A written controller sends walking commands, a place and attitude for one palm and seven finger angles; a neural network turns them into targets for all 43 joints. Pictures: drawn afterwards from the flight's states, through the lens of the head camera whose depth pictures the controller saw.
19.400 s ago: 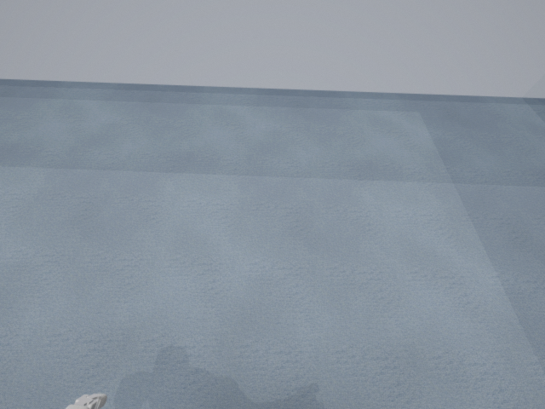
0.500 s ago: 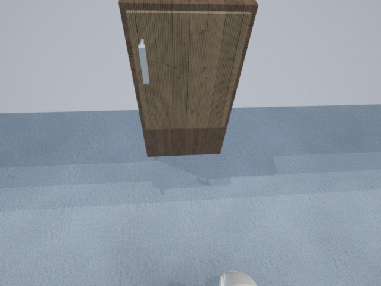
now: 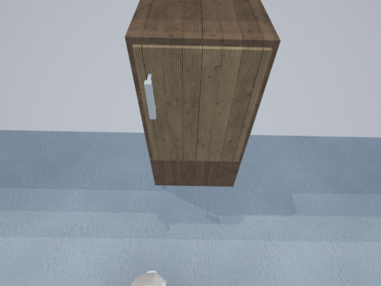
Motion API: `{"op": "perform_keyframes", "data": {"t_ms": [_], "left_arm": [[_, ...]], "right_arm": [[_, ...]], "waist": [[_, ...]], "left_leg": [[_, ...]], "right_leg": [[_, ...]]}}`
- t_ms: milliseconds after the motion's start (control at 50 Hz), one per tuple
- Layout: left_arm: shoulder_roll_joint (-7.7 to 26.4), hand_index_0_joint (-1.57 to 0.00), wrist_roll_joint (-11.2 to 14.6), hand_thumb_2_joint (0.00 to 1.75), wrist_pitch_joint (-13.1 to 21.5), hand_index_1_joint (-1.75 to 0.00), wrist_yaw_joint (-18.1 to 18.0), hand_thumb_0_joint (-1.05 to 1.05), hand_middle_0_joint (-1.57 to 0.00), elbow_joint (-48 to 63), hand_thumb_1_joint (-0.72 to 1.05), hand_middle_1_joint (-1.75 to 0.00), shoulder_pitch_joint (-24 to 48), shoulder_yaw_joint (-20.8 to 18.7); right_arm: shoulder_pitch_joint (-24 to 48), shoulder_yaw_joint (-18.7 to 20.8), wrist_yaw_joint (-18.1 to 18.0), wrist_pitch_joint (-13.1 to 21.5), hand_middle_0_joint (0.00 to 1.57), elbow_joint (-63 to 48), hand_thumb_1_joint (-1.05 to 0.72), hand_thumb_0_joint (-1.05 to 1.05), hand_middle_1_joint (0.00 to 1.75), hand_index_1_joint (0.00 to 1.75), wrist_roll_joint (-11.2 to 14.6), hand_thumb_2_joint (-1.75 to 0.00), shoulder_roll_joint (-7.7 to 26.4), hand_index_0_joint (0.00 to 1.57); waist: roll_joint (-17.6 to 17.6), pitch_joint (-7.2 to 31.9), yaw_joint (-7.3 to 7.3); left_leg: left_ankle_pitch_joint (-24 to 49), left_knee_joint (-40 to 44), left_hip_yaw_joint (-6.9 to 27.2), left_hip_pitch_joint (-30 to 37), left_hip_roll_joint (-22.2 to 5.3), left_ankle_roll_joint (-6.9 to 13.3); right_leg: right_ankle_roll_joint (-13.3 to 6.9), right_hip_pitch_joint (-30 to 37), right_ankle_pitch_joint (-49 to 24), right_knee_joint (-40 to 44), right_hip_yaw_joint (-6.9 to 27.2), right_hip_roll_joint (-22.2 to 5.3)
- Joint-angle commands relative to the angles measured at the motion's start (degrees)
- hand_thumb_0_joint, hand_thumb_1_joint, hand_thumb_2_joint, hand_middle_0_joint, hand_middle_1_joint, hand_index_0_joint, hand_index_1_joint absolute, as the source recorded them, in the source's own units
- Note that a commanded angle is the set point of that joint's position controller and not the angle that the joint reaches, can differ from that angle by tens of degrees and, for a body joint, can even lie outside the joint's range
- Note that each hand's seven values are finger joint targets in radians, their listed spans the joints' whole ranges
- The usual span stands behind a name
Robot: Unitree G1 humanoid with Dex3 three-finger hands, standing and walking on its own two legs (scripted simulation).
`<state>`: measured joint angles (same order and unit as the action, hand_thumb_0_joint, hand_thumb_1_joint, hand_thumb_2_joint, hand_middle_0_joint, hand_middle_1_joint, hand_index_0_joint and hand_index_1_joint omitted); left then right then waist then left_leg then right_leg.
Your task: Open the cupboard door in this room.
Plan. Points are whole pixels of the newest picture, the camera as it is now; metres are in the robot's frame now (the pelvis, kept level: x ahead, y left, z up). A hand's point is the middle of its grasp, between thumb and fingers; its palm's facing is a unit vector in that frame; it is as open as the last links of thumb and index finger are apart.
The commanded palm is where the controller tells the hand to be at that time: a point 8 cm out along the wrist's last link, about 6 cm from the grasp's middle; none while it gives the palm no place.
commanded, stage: take the last steps up to it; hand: left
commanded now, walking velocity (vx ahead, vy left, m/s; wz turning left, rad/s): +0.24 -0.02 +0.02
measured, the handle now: (151, 97) +0.70 +0.19 -0.05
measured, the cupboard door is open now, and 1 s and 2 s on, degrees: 0 0 0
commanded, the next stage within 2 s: come to a stop and stand still in 0.24 s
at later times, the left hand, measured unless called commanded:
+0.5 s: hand (120, 251) +0.22 +0.20 -0.17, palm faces +0.01 -0.98 -0.18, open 7.3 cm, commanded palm none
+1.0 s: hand (102, 270) +0.18 +0.24 -0.19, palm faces +0.07 -0.97 -0.22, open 7.4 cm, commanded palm none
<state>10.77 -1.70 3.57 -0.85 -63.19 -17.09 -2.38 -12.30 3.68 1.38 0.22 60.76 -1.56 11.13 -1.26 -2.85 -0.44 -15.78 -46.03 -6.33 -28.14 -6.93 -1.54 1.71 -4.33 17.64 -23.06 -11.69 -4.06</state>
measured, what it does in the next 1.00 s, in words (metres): walks ahead: left foot, then right foot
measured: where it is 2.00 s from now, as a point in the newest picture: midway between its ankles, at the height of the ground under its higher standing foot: outside the picture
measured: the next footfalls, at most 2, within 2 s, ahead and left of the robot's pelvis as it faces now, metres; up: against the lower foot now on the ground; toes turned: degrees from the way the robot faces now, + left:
left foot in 0.08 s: +0.16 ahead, +0.13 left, +0.00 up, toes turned +10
right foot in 0.56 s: +0.25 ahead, -0.12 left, +0.00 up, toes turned -7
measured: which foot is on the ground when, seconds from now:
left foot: up 0.00-0.06, down 0.08-0.58, up 0.60-0.92, down 0.94-1.00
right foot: down 0.00-0.10, up 0.12-0.54, down 0.56-0.96, up 0.98-1.00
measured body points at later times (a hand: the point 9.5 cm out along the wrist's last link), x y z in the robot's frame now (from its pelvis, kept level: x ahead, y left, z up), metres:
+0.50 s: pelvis +0.15 +0.02 +0.00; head +0.17 +0.04 +0.45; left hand +0.22 +0.25 -0.15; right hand +0.12 -0.18 -0.15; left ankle +0.12 +0.12 -0.74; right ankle +0.21 -0.12 -0.71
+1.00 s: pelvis +0.13 +0.04 -0.01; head +0.16 +0.06 +0.44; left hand +0.18 +0.29 -0.17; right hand +0.21 -0.21 -0.14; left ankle +0.11 +0.15 -0.74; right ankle +0.21 -0.11 -0.73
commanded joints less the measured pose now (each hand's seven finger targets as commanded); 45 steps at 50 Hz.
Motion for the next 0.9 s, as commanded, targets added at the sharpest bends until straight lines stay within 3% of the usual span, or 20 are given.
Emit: {"op": "perform_keyframes", "data": {"t_ms": [0, 40, 60, 80, 100, 120, 140, 180, 240, 320, 420, 480, 500, 520, 560, 580, 620, 680, 800, 880], "left_arm": [[8.3, -0.2, 0.2, 0.9, 0.5, -0.3, -0.1, 0.0, -0.2, 1.1, 0.9, -0.3, -1.1, -1.2], [7.7, -0.2, 0.7, 0.9, 0.0, -0.3, 0.2, 0.0, -0.2, 1.1, 0.9, -0.3, -0.9, -1.0], [5.0, -0.2, 1.1, 0.9, -0.2, -0.3, 0.7, 0.0, -0.2, 1.6, 0.9, -0.3, -3.3, -0.7], [4.2, -0.2, 1.1, 0.9, -0.3, -0.3, 0.9, 0.0, -0.2, 3.5, 0.9, -0.3, -1.8, -0.2], [4.3, -0.2, 0.9, 0.9, -0.8, -0.3, 0.4, 0.0, -0.2, 3.5, 0.9, -0.3, 0.4, -0.1], [4.3, -0.2, 0.9, 0.9, -0.8, -0.3, 0.7, 0.0, -0.2, 3.1, 0.9, -0.3, 2.0, -0.3], [4.3, -0.2, 0.7, 0.9, -0.8, -0.3, 1.1, 0.0, -0.2, 2.2, 0.9, -0.3, 2.4, -0.5], [2.8, -0.2, 0.5, 0.9, -1.5, -0.3, 1.4, 0.0, -0.2, 0.4, 0.9, -0.3, -1.1, -0.3], [1.5, -0.2, 0.3, 0.9, -2.7, -0.3, 1.1, 0.0, -0.2, -0.2, 0.9, -0.3, -3.2, -0.2], [1.1, -0.2, 0.3, 0.9, -3.3, -0.3, 0.9, 0.0, -0.2, 1.8, 0.9, -0.3, 0.0, -0.5], [0.0, -0.2, 0.7, 0.9, -3.8, -0.3, -0.3, 0.0, -0.2, 3.2, 0.9, -0.3, 3.6, 0.6], [2.0, -0.2, 0.7, 0.9, -3.8, -0.3, -0.7, 0.0, -0.2, 3.4, 0.9, -0.3, 2.8, 0.4], [3.0, -0.2, 0.7, 0.9, -3.6, -0.3, -0.8, 0.0, -0.2, 3.3, 0.9, -0.3, 0.8, 0.0], [5.5, -0.2, 0.4, 0.9, -3.2, -0.3, -1.1, 0.0, -0.2, 2.9, 0.9, -0.3, -0.7, -0.4], [9.9, -0.2, 0.6, 0.9, -2.9, -0.3, -1.4, 0.0, -0.2, 3.4, 0.9, -0.3, -0.6, -1.1], [10.6, -0.2, 0.6, 0.9, -2.5, -0.3, -1.6, 0.0, -0.2, 3.4, 0.9, -0.3, -1.4, -1.7], [9.4, -0.2, 0.5, 0.9, -2.9, -0.3, -2.1, 0.0, -0.2, 4.5, 0.9, -0.3, 2.1, -1.9], [8.7, -0.2, 0.4, 0.9, -3.4, -0.3, -2.5, 0.0, -0.2, 6.7, 0.9, -0.3, 5.3, -2.4], [10.4, -0.2, -0.5, 0.9, -3.7, -0.3, -1.7, 0.0, -0.2, 7.9, 0.9, -0.3, 6.6, -2.7], [10.6, -0.2, 0.1, 0.9, -4.4, -0.3, -1.2, 0.0, -0.2, 7.3, 0.9, -0.3, 8.1, -2.4]], "right_arm": [[-0.1, -0.3, 0.7, 1.8, 0.2, -3.8, -0.9, 0.0, 0.3, 0.3, 0.4, -0.9, 1.5, 0.2], [-9.3, 0.4, 0.1, 2.6, 0.2, -0.8, -0.9, 0.0, 0.3, 0.3, 0.0, -0.9, 5.3, 0.2], [-16.0, 1.8, -0.6, 3.1, 0.2, 0.7, -0.9, 0.0, 0.3, 0.3, -0.7, -0.9, 11.3, 0.2], [-19.1, 2.5, -1.2, 2.6, 0.2, 1.1, -0.9, 0.0, 0.3, 0.3, -0.2, -0.9, 15.6, 0.2], [-16.7, 2.2, -2.0, 2.4, 0.2, 1.4, -0.9, 0.0, 0.3, 0.3, 0.0, -0.9, 14.9, 0.2], [-12.3, 1.6, -2.3, 2.4, 0.2, 0.2, -0.9, 0.0, 0.3, 0.3, 0.2, -0.9, 12.3, 0.2], [-9.0, 0.6, -2.2, 2.8, 0.2, -0.8, -0.9, 0.0, 0.3, 0.3, 0.2, -0.9, 9.1, 0.2], [-5.9, -0.4, -2.4, 3.8, 0.2, -1.2, -0.9, 0.0, 0.3, 0.3, 0.6, -0.9, 6.4, 0.2], [-5.9, -0.6, -2.6, 4.1, 0.2, -0.9, -0.9, 0.0, 0.3, 0.3, 0.9, -0.9, 5.3, 0.2], [-7.7, -0.4, -2.8, 4.1, 0.2, 0.1, -0.9, 0.0, 0.3, 0.3, 0.8, -0.9, 4.2, 0.2], [-7.2, -0.8, -3.4, 2.8, 0.2, 1.4, -0.9, 0.0, 0.3, 0.3, 0.4, -0.9, 3.5, 0.2], [-7.0, 0.0, -3.6, 1.5, 0.2, 2.4, -0.9, 0.0, 0.3, 0.3, 0.7, -0.9, 3.8, 0.2], [-6.6, 0.2, -3.5, 1.1, 0.2, 2.5, -0.9, 0.0, 0.3, 0.3, 0.9, -0.9, 3.5, 0.2], [-7.3, 0.2, -3.4, 0.9, 0.2, 2.2, -0.9, 0.0, 0.3, 0.3, 1.1, -0.9, 2.4, 0.2], [-10.4, 0.5, -2.9, -0.7, 0.2, 1.9, -0.9, 0.0, 0.3, 0.3, 1.7, -0.9, -0.5, 0.2], [-9.3, 0.5, -3.1, -1.7, 0.2, 1.2, -0.9, 0.0, 0.3, 0.3, 1.7, -0.9, -0.3, 0.2], [-6.8, 0.8, -3.2, -2.0, 0.2, 0.5, -0.9, 0.0, 0.3, 0.3, 1.7, -0.9, 1.2, 0.2], [-4.6, 0.8, -2.7, -2.6, 0.2, -0.5, -0.9, 0.0, 0.3, 0.3, 1.4, -0.9, 1.5, 0.2], [-3.1, -0.1, -1.9, -2.2, 0.2, -2.6, -0.9, 0.0, 0.3, 0.3, 1.2, -0.9, 1.6, 0.2], [-7.1, -0.5, -2.0, -1.2, 0.2, -1.6, -0.9, 0.0, 0.3, 0.3, 1.3, -0.9, 2.2, 0.2]], "waist": [[10.3, -2.1, 1.38], [0.8, 2.9, 5.72], [-12.7, 8.3, 7.46], [-20.2, 9.3, 8.05], [-18.3, 8.0, 7.71], [-13.3, 3.9, 6.05], [-8.4, 0.8, 4.41], [-4.4, 1.4, 1.4], [-4.6, 2.3, 0.25], [-3.8, 0.3, 0.13], [-6.5, 0.1, 0.56], [-6.7, -1.3, -0.04], [-5.2, -1.1, -1.34], [-0.3, 0.7, -1.47], [10.3, 3.9, -0.22], [16.8, 6.8, -1.36], [13.6, 6.8, -1.42], [8.1, 8.0, -1.0], [13.0, 7.2, -1.02], [11.6, 6.5, 1.64]], "left_leg": [[2.2, 10.2, -1.9, 8.1, 1.4, 1.1], [5.6, 17.9, -1.9, 25.6, 2.2, 1.6], [6.4, 23.0, 13.6, 35.8, -9.1, 5.3], [7.7, 29.7, 27.0, 37.2, -18.3, 9.8], [6.3, 32.0, 27.4, 33.4, -19.6, 10.3], [7.9, 31.8, 23.9, 28.3, -18.1, 10.7], [11.3, 32.0, 18.9, 23.7, -15.5, 9.8], [18.2, 32.8, 10.5, 21.0, -12.1, 8.1], [22.0, 33.6, 5.6, 20.1, -9.9, 7.9], [27.2, 33.6, 4.8, 21.6, -10.0, 9.3], [42.1, 27.9, 2.1, 21.1, -8.5, 8.6], [36.4, 23.9, 3.1, 20.0, -7.6, 7.0], [30.6, 21.3, 2.6, 18.6, -6.4, 5.4], [21.0, 17.5, 1.0, 15.8, -3.3, 3.0], [-11.3, 5.7, -1.1, 9.7, 4.7, 0.0], [-20.5, -3.4, 1.0, 9.9, 5.4, -0.1], [-19.2, -14.2, 6.8, 5.3, 5.2, 0.2], [-13.8, -17.2, 7.8, 4.0, 5.2, -0.5], [-11.6, -1.8, 4.9, 9.2, 5.6, -0.8], [-0.5, 19.1, 2.2, 21.3, 6.2, -0.2]], "right_leg": [[-7.3, -4.7, -11.9, 7.0, 7.5, -12.6], [-4.8, -10.5, -13.3, -7.4, 3.8, -8.3], [-1.7, -19.6, -1.2, -23.3, 0.4, -1.8], [-0.9, -27.2, 17.9, -36.9, 2.8, 1.9], [-1.6, -29.7, 16.3, -44.0, 8.6, -0.1], [-1.8, -31.0, 11.4, -46.4, 10.1, -2.3], [-1.6, -29.4, 7.1, -45.8, 10.6, -3.6], [-0.6, -25.5, 1.9, -43.3, 10.2, -4.1], [0.3, -24.4, -2.1, -42.0, 9.9, -3.4], [1.1, -27.5, -4.6, -37.7, 10.2, -3.5], [0.6, -17.3, -3.1, -19.0, 7.6, -0.9], [0.0, -12.1, -6.2, -8.8, 6.8, -0.5], [-0.1, -8.6, -12.8, -3.8, 7.0, -1.2], [-1.0, -4.2, -28.6, -2.6, 10.5, -4.3], [-9.8, -0.7, -51.8, -2.1, 20.3, -18.1], [-13.3, -1.4, -56.3, 0.1, 23.2, -20.0], [-15.3, -0.5, -54.9, -0.9, 22.6, -19.3], [-13.0, -1.6, -45.6, -0.3, 18.3, -16.6], [-11.4, -6.2, -24.7, 3.4, 18.1, -13.6], [-7.1, -13.3, -7.9, 1.4, 16.8, -10.3]]}}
